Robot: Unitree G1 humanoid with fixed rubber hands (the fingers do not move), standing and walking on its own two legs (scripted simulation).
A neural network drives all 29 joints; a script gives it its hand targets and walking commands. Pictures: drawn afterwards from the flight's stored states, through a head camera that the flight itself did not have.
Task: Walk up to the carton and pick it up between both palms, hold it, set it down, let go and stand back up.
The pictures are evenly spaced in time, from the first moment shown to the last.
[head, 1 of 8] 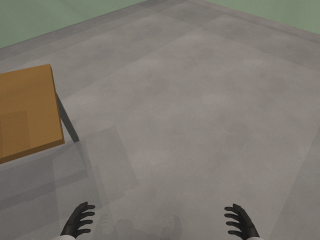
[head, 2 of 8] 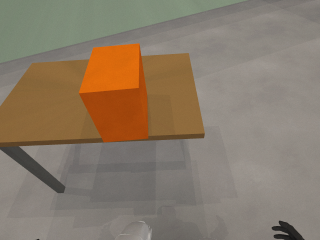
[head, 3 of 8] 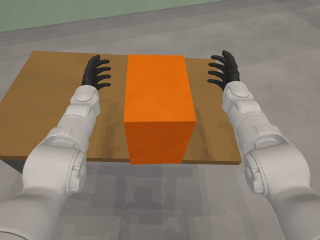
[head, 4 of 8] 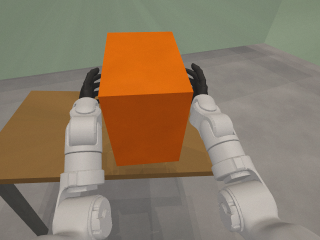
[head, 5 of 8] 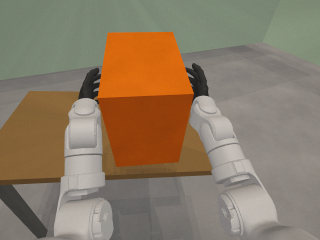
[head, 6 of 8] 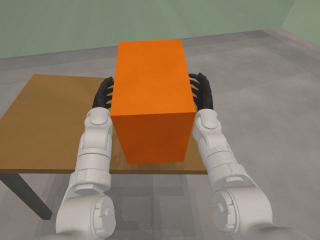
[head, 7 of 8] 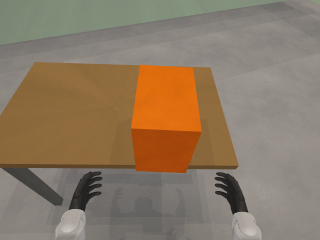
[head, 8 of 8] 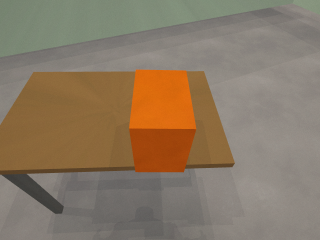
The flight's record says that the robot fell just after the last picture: no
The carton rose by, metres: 0.22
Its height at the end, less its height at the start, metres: +0.00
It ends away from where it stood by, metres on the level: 0.03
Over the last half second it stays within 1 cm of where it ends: yes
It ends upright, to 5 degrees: yes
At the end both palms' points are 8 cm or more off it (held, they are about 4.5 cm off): yes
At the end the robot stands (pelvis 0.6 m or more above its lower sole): yes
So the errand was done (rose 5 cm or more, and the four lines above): yes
